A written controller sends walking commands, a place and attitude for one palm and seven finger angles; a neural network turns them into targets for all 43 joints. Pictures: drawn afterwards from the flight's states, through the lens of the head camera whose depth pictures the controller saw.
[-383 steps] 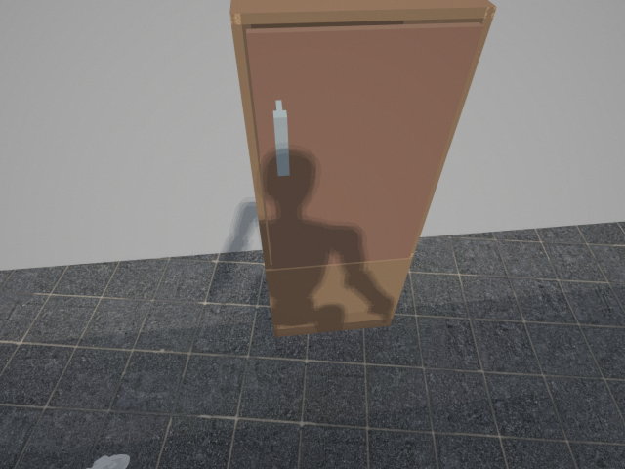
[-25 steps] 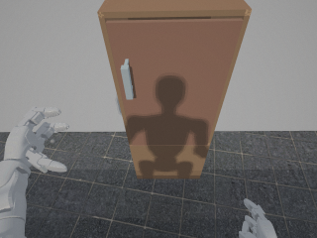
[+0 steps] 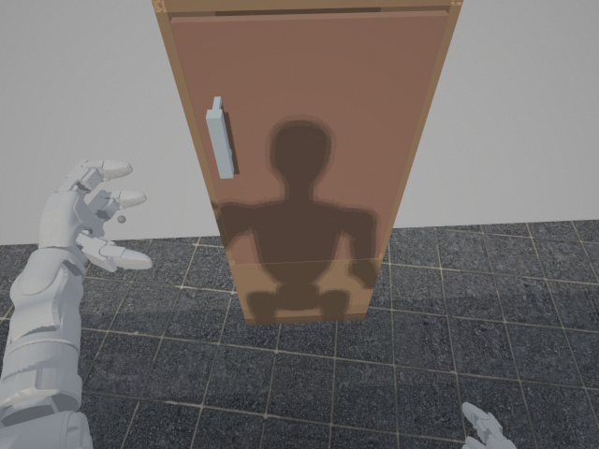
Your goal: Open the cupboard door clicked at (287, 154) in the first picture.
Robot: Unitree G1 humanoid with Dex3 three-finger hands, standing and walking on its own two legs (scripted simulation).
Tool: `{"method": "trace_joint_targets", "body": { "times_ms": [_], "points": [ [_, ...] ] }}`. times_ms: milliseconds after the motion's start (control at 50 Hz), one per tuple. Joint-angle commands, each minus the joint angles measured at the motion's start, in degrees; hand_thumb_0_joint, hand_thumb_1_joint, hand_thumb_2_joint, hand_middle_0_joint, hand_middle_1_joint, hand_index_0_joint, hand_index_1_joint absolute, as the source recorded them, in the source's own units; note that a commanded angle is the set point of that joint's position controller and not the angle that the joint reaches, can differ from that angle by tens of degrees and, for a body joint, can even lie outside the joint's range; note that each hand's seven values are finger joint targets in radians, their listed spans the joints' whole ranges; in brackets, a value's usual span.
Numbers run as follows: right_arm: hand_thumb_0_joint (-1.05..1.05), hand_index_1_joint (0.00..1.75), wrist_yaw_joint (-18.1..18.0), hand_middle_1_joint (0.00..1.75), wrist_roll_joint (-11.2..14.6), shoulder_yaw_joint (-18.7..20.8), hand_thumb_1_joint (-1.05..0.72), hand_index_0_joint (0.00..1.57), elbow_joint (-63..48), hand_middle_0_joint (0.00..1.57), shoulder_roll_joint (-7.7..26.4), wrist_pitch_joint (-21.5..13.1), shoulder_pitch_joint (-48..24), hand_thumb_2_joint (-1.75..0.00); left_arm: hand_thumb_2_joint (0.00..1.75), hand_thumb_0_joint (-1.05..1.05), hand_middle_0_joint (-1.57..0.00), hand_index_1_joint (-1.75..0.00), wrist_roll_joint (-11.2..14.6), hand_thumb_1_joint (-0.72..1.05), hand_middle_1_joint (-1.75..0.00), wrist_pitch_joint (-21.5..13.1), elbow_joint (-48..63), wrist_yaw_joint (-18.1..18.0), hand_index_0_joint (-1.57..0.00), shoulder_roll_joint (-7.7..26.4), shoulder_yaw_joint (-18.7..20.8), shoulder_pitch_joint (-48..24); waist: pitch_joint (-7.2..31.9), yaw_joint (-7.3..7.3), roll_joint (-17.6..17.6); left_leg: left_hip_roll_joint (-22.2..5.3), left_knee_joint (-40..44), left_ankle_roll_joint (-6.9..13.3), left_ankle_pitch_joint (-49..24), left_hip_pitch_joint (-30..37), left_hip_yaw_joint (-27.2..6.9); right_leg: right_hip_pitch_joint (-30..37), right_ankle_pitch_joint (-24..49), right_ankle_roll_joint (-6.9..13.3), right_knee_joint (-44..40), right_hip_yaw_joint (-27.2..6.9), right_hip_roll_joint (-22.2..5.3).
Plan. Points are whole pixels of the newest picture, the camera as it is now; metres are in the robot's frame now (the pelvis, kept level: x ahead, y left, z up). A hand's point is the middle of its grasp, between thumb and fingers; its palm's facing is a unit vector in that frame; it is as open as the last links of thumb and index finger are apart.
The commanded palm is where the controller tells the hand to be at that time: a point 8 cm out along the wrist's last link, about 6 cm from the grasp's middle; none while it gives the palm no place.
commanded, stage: move the hooked fingers beside the handle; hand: left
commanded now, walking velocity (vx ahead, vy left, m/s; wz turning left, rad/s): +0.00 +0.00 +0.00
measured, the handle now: (222, 138) +0.56 +0.15 +0.10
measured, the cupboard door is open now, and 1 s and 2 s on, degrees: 0 0 0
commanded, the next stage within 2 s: slide the fingers in behind the handle in 1.88 s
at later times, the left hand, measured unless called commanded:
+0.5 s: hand (146, 189) +0.43 +0.23 +0.11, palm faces +0.09 -1.00 +0.01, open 14.0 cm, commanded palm +0.41 +0.28 +0.11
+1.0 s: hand (170, 158) +0.49 +0.22 +0.12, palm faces +0.08 -1.00 +0.00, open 14.0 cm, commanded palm +0.47 +0.26 +0.11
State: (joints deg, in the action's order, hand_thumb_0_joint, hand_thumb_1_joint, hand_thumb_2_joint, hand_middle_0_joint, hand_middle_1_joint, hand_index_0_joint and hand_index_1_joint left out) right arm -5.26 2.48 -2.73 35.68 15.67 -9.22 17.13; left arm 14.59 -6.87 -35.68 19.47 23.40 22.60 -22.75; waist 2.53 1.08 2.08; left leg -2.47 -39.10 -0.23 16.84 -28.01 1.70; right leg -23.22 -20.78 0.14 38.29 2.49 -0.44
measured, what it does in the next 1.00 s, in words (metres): stands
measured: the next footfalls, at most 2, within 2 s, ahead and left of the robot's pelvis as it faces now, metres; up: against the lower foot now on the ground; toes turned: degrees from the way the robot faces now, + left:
none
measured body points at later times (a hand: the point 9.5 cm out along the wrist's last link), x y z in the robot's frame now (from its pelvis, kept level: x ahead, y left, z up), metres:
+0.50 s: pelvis +0.01 +0.00 -0.01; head +0.05 +0.00 +0.44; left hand +0.42 +0.29 +0.11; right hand +0.10 -0.26 -0.11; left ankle +0.03 +0.12 -0.72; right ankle -0.02 -0.12 -0.72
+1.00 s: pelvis +0.00 +0.00 -0.01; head +0.08 +0.00 +0.43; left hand +0.48 +0.27 +0.12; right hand +0.02 -0.27 -0.13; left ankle +0.03 +0.12 -0.72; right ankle -0.02 -0.12 -0.72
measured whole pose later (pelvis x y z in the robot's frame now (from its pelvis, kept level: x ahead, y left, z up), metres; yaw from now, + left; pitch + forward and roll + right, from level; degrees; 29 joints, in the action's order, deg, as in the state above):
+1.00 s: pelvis +0.00 +0.00 -0.01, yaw -1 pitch +13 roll -2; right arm -2.5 0.8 -1.2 38.3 16.1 -0.6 22.9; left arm 7.0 -17.0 -65.4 14.6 30.0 24.7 -50.0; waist 4.2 7.0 1.5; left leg -3.7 -45.8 -0.3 19.5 -39.8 1.4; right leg -34.6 -22.6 0.3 43.8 2.4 0.7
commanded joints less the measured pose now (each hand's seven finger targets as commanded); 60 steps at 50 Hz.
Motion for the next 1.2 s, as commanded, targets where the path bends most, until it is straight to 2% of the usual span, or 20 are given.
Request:
{"method": "trace_joint_targets", "body": {
  "times_ms": [0, 80, 140, 200, 220, 260, 320, 420, 460, 500, 540, 580, 620, 700, 720, 860, 920, 980, 1080, 1180],
  "points": [
    [0.00, 0.30, -0.6, 0.30, 0.2, 3.5, -0.90, 0.20, -6.9, 0.20, 8.3, -1.8, -0.3, -0.90, 0.30, 0.00, -0.30, -1.20, 0.7, -0.50, -1.20, -4.6, 10.8, -0.2, -0.30, 16.3, 4.1, -21.8, 16.0, -0.09, 0.8, 2.3, 3.6, 2.0, -11.8, 11.7, -2.1, 1.7, 18.4, 0.5, -4.5, -0.6, 1.9],
    [0.00, 0.30, -0.3, 0.30, 0.2, 3.8, -0.90, 0.20, -6.7, 0.20, 8.2, -1.2, 0.7, -0.90, 0.30, 0.00, -0.30, -1.20, 0.3, -0.50, -1.20, -5.7, 12.6, -0.1, -0.30, 14.9, 2.3, -23.7, 18.7, 0.39, 3.7, 2.2, 2.9, 2.0, -14.5, 14.2, -2.2, 1.3, 20.1, 0.8, -3.9, -0.5, 2.1],
    [0.00, 0.30, -0.4, 0.30, 0.3, 4.0, -0.90, 0.20, -5.7, 0.20, 8.4, -0.7, 1.7, -0.90, 0.30, 0.00, -0.30, -1.20, 0.4, -0.50, -1.20, -5.5, 9.3, -0.5, -0.30, 14.1, 1.4, -26.3, 16.3, 1.62, -0.4, 1.9, 2.8, 2.3, -12.8, 12.5, -2.5, -0.2, 18.8, 0.5, -4.2, -0.3, 2.3],
    [0.00, 0.30, -0.5, 0.30, 0.2, 3.9, -0.90, 0.20, -4.9, 0.20, 8.6, -0.1, 2.2, -0.90, 0.30, 0.00, -0.30, -1.20, -0.2, -0.50, -1.20, -5.2, 5.7, -1.3, -0.30, 13.9, 0.8, -29.6, 15.1, 2.16, 0.2, 2.1, 3.0, 2.2, -10.3, 11.6, -2.8, -2.0, 16.1, 0.5, -4.4, -0.2, 2.2],
    [0.00, 0.30, -0.5, 0.30, 0.0, 4.1, -0.90, 0.20, -4.7, 0.20, 8.9, 0.1, 2.7, -0.90, 0.30, 0.00, -0.30, -1.20, -0.3, -0.50, -1.20, -5.2, 4.0, -1.6, -0.30, 15.7, 2.7, -28.6, 16.0, 1.48, -1.9, 2.1, 2.6, 2.4, -10.6, 10.6, -2.5, -0.8, 16.3, 0.5, -4.2, -0.4, 2.2],
    [0.00, 0.30, -0.1, 0.30, -0.1, 4.1, -0.90, 0.20, -5.1, 0.20, 8.6, 0.5, 2.9, -0.90, 0.30, 0.00, -0.30, -1.20, -1.2, -0.50, -1.20, -5.8, 4.7, -2.1, -0.30, 16.2, 2.7, -29.7, 19.1, 0.93, 1.9, 2.3, 2.2, 2.1, -12.9, 11.9, -2.4, 0.3, 18.8, 0.6, -3.3, -0.7, 2.0],
    [0.00, 0.30, 0.5, 0.30, -0.5, 4.2, -0.90, 0.20, -5.4, 0.20, 8.6, 1.2, 3.7, -0.90, 0.30, 0.00, -0.30, -1.20, -2.0, -0.50, -1.20, -7.4, 5.9, -2.9, -0.30, 17.7, 3.7, -29.8, 22.2, 0.59, 2.8, 2.1, 1.1, 2.1, -17.3, 13.6, -2.5, 1.1, 22.0, 0.9, -2.1, -0.6, 2.3],
    [0.00, 0.30, 0.5, 0.30, -0.2, 4.0, -0.90, 0.20, -4.6, 0.20, 8.9, 2.5, 4.3, -0.90, 0.30, 0.00, -0.30, -1.20, -2.1, -0.50, -1.20, -7.5, -2.6, -2.9, -0.30, 17.4, 3.0, -34.1, 15.9, 2.61, -1.7, 2.0, 1.0, 2.5, -11.3, 8.0, -1.8, -1.4, 18.6, 0.3, -2.9, -1.0, 2.3],
    [0.00, 0.30, 0.4, 0.30, -0.1, 4.1, -0.90, 0.20, -4.2, 0.20, 8.9, 2.9, 4.6, -0.90, 0.30, 0.00, -0.30, -1.20, -2.9, -0.50, -1.20, -7.7, -4.1, -2.6, -0.30, 16.5, 0.9, -38.4, 15.9, 3.59, 0.0, 1.9, 1.0, 2.5, -10.5, 8.3, -2.0, -3.2, 17.4, 0.3, -2.9, -0.9, 2.2],
    [0.00, 0.30, 0.6, 0.30, -0.3, 4.2, -0.90, 0.20, -4.1, 0.20, 8.9, 3.1, 5.4, -0.90, 0.30, 0.00, -0.30, -1.20, -3.7, -0.50, -1.20, -8.6, -3.9, -2.8, -0.30, 17.3, 0.7, -41.8, 18.5, 3.65, 3.6, 1.9, 0.4, 2.2, -11.3, 10.1, -2.6, -4.2, 16.8, 0.6, -2.4, -0.8, 2.3],
    [0.00, 0.30, 0.8, 0.30, -0.6, 4.6, -0.90, 0.20, -4.0, 0.20, 8.9, 3.4, 6.2, -0.90, 0.30, 0.00, -0.30, -1.20, -3.7, -0.50, -1.20, -10.1, -2.3, -3.1, -0.30, 17.2, 0.9, -43.1, 23.4, 3.56, 4.0, 1.8, -0.6, 2.2, -14.5, 12.9, -2.8, -3.6, 19.0, 0.7, -1.6, -0.8, 2.5],
    [0.00, 0.30, 1.0, 0.30, -0.6, 4.6, -0.90, 0.20, -3.5, 0.20, 9.0, 3.7, 6.6, -0.90, 0.30, 0.00, -0.30, -1.20, -3.2, -0.50, -1.20, -10.9, -4.1, -3.2, -0.30, 17.0, 1.2, -43.3, 24.0, 3.71, 2.5, 1.7, -1.0, 2.1, -15.1, 12.7, -2.9, -3.4, 19.9, 0.6, -1.4, -0.8, 2.7],
    [0.00, 0.30, 1.0, 0.30, -0.8, 4.6, -0.90, 0.20, -3.0, 0.20, 9.1, 4.1, 7.3, -0.90, 0.30, 0.00, -0.30, -1.20, -2.9, -0.50, -1.20, -11.1, -7.0, -3.3, -0.30, 17.1, 1.8, -43.1, 23.3, 3.86, -0.6, 1.7, -1.4, 2.4, -14.8, 10.9, -2.8, -2.9, 20.3, 0.4, -1.2, -0.8, 2.8],
    [0.00, 0.30, 1.3, 0.30, -0.7, 4.3, -0.90, 0.20, -2.6, 0.20, 9.3, 5.2, 7.8, -0.90, 0.30, 0.00, -0.30, -1.20, -5.0, -0.50, -1.20, -9.9, -13.6, -4.0, -0.30, 18.2, 1.1, -45.3, 17.9, 4.61, 1.3, 1.9, -0.8, 2.5, -10.3, 6.2, -2.5, -6.0, 16.6, 0.3, -1.4, -0.8, 2.4],
    [0.00, 0.30, 1.3, 0.30, -1.0, 4.3, -0.90, 0.20, -2.3, 0.20, 9.5, 5.5, 8.6, -0.90, 0.30, 0.00, -0.30, -1.20, -5.5, -0.50, -1.20, -10.0, -15.2, -4.5, -0.30, 20.1, 2.8, -46.0, 17.6, 4.63, -0.6, 1.9, -1.1, 2.7, -10.0, 5.3, -2.6, -5.8, 16.2, 0.3, -1.4, -0.9, 2.5],
    [0.00, 0.30, 1.7, 0.30, -1.4, 4.8, -0.90, 0.20, -2.2, 0.20, 9.3, 6.5, 10.6, -0.90, 0.30, 0.00, -0.30, -1.20, -6.4, -0.50, -1.20, -14.4, -12.2, -5.4, -0.30, 22.9, 4.0, -53.7, 26.6, 5.48, 3.8, 1.6, -3.1, 2.4, -14.3, 9.0, -2.7, -5.1, 19.8, 0.1, 0.3, -1.6, 3.1],
    [0.00, 0.30, 1.8, 0.30, -1.6, 4.8, -0.90, 0.20, -1.2, 0.20, 9.7, 7.0, 11.8, -0.90, 0.30, 0.00, -0.30, -1.20, -6.8, -0.50, -1.20, -14.2, -17.3, -5.0, -0.30, 23.1, 4.0, -54.2, 24.0, 6.65, 0.9, 1.4, -3.6, 2.7, -13.4, 6.7, -3.0, -6.5, 18.7, 0.1, 0.3, -1.2, 3.3],
    [0.00, 0.30, 1.8, 0.30, -1.5, 4.8, -0.90, 0.20, -1.1, 0.20, 10.0, 7.5, 12.4, -0.90, 0.30, 0.00, -0.30, -1.20, -7.7, -0.50, -1.20, -12.5, -20.6, -4.5, -0.30, 22.5, 2.6, -54.4, 22.5, 7.04, 3.1, 1.4, -3.3, 2.6, -11.7, 5.3, -2.7, -8.4, 17.4, 0.0, 0.1, -1.2, 3.1],
    [0.00, 0.30, 2.2, 0.30, -2.1, 5.0, -0.90, 0.20, -1.5, 0.20, 10.2, 8.3, 14.2, -0.90, 0.30, 0.00, -0.30, -1.20, -8.1, -0.50, -1.20, -12.1, -21.5, -5.3, -0.30, 25.4, 5.0, -55.1, 24.8, 6.57, 2.2, 1.3, -4.1, 2.6, -13.6, 4.5, -2.8, -7.5, 18.7, 0.0, 0.7, -1.2, 3.3],
    [0.00, 0.30, 3.0, 0.30, -2.4, 5.3, -0.90, 0.20, -2.3, 0.20, 9.8, 8.7, 14.5, -0.90, 0.30, 0.00, -0.30, -1.20, -8.2, -0.50, -1.20, -14.4, -17.2, -5.8, -0.30, 23.7, 4.8, -53.1, 28.3, 5.83, 4.6, 0.9, -5.0, 2.3, -17.8, 8.3, -2.8, -8.2, 20.7, 0.3, 1.8, -0.7, 3.8]
  ]
}}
